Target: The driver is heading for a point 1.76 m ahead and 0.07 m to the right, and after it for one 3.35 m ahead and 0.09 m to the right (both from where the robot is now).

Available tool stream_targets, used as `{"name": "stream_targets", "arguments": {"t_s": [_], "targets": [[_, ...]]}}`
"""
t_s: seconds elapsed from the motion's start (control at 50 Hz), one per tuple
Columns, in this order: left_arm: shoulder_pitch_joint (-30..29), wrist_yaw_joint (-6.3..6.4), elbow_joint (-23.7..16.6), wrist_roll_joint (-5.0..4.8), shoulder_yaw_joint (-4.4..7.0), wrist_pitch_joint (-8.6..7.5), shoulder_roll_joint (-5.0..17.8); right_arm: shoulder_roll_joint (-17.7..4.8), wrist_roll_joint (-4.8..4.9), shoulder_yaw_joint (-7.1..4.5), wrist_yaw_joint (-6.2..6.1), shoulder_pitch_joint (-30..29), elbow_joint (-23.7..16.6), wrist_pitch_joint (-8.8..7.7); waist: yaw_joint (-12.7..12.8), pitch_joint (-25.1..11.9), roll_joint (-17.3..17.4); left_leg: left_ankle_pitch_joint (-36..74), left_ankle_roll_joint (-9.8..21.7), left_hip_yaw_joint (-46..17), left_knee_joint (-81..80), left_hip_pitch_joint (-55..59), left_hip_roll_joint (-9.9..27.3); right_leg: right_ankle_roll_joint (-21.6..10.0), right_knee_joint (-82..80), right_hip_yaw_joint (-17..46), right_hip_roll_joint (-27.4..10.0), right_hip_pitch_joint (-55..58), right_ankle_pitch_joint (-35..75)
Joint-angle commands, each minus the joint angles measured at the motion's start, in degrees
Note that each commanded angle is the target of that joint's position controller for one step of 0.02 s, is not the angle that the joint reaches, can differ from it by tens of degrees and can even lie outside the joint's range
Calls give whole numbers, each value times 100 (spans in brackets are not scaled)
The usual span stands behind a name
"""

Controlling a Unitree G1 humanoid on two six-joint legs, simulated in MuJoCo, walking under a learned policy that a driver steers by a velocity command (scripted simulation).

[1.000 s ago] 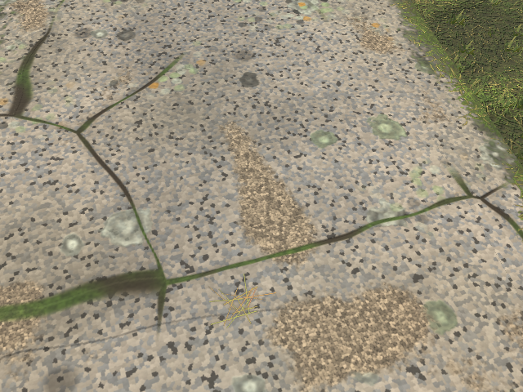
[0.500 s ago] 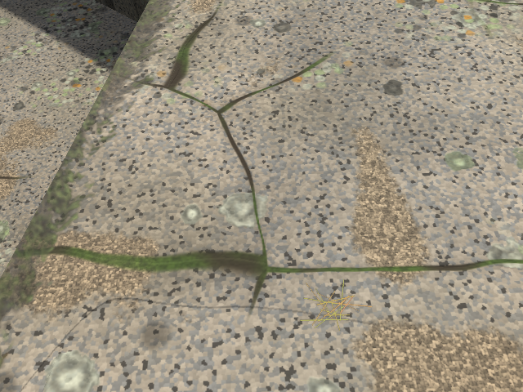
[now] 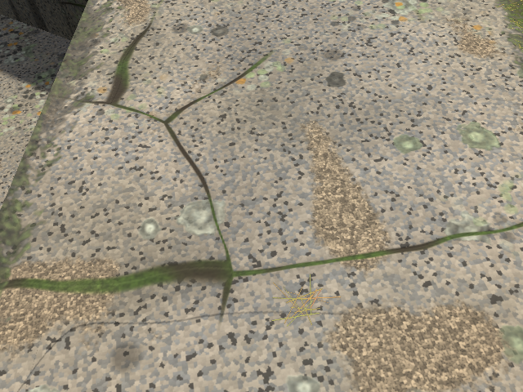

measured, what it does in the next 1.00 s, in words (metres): walks ahead: left foot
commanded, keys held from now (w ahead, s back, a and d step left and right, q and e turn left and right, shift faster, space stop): e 0.22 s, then no key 0.14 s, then w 0.12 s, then w+q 0.36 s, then q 0.16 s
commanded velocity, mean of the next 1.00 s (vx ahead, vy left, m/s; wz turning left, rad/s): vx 0.19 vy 0.00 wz -0.04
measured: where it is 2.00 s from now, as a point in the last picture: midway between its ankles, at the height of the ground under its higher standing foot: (291, 364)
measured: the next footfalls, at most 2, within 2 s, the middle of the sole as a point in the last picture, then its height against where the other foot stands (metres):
left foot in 0.76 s outside the picture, level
right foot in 1.18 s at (324, 383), level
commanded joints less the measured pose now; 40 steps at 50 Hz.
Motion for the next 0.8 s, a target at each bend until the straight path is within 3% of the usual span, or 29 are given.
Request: {"name": "stream_targets", "arguments": {"t_s": [0.02,0.04,0.06,0.08,0.1,0.14,0.16,0.18,0.28,0.36,0.38,0.44,0.6,0.68,0.72,0.74,0.76,0.78,0.8], "targets": [[490,-81,-232,5,159,-31,434,-820,112,-216,-6,-398,-350,0,258,-740,459,2203,732,-547,20,20,1162,-178,-1280,-266,269,937,1265],[541,-32,-296,38,282,-57,820,-593,45,-175,28,20,-245,6,138,-709,-559,883,229,13,1211,-686,692,-468,-2003,664,-116,1572,2724],[504,54,-540,101,411,-121,1614,-235,-256,-32,42,-162,-551,-3,-16,-652,-2204,-2197,-362,54,3013,-2354,-234,-1462,-2294,3215,-1759,2149,5159],[740,-37,-643,335,313,-266,1452,-471,-104,-86,10,-530,-661,-48,381,-1331,-1469,-2464,-281,-994,3906,-2427,-413,-2241,-2568,3784,-2120,2014,4690],[469,-64,-692,315,281,-383,1331,-653,38,-142,-16,-582,-642,-48,245,-996,-923,-2006,-184,-1126,4171,-2642,-303,-2083,-2579,3304,-1876,1909,4086],[-10,40,-759,74,204,-403,1026,-779,-31,-212,-102,-453,-458,-30,33,-669,-441,-973,-117,-1194,3831,-2760,-63,-1436,-2509,2616,-1344,1727,3180],[-112,95,-793,33,164,-373,948,-803,-54,-233,-114,-359,-436,-22,-56,-661,-525,-652,-143,-1211,3688,-2502,-61,-1304,-2560,2399,-1147,1531,3169],[-78,134,-829,52,143,-351,914,-756,-46,-232,-98,-271,-414,-30,-80,-723,-614,-390,-177,-1182,3704,-2341,-149,-1262,-2600,2303,-1028,1497,3258],[107,233,-907,73,93,-314,772,-585,-6,-192,-73,-145,-376,-61,-6,-869,-626,90,-369,-1203,3106,-2377,-201,-1258,-2648,2119,-919,1961,3382],[33,246,-898,139,45,-265,700,-570,-6,-172,-56,-187,-381,-76,58,-659,-791,224,-491,-1193,2360,-2118,-69,-1225,-2776,2119,-823,1749,2755],[82,243,-863,136,36,-264,671,-567,-9,-161,-33,-158,-372,-98,89,-687,-793,306,-490,-1166,2087,-2012,-26,-1234,-2910,2151,-770,1706,1964],[203,205,-729,130,42,-303,753,-612,25,-132,55,-363,-441,-234,292,-338,-1016,319,-427,-1036,1365,-2023,0,-1355,-3404,2594,-838,1599,-3],[486,125,-506,99,76,-500,904,-521,140,4,328,-462,-480,-637,491,-116,-728,180,93,-789,385,-1915,16,-1415,-3554,2474,-1141,2027,7],[502,59,-447,41,105,-524,929,-501,177,76,425,-348,-511,-687,337,-100,-599,337,397,-589,-18,-1394,-70,-1339,-3462,2017,-1164,1882,450],[385,26,-455,2,108,-518,908,-524,145,71,440,76,-383,-666,28,-245,-509,666,535,-373,-372,-450,-277,-1174,-3053,1559,-1011,1438,1029],[326,23,-475,25,77,-536,820,-660,157,3,414,560,-250,-642,-219,-455,-469,662,636,-396,-431,302,-387,-1020,-2541,1280,-840,1108,1713],[177,29,-557,86,-6,-580,584,-978,190,-121,364,1298,-103,-631,-561,-826,-99,532,887,-1061,-609,1297,-1,-704,-1302,741,-457,554,2253],[78,31,-945,204,-122,-713,270,-1752,168,-315,345,1915,-62,-616,-606,-1147,1337,29,1725,-3532,-1202,2547,1284,-143,832,-52,429,-1188,1174],[-116,28,-1012,125,-76,-862,517,-1440,145,-231,400,2075,-79,-643,-742,-1058,1267,-725,2151,-4927,-1841,2893,1700,-60,1745,587,600,-2442,-634]]}}
Keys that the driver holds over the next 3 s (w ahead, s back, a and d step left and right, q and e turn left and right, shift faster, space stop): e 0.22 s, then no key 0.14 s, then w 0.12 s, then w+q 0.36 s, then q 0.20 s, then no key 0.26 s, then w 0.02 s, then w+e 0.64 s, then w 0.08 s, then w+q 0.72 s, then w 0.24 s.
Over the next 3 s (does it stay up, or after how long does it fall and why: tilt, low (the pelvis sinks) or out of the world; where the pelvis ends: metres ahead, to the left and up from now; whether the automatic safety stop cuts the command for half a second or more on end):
stays up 1.18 -0.11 -0.01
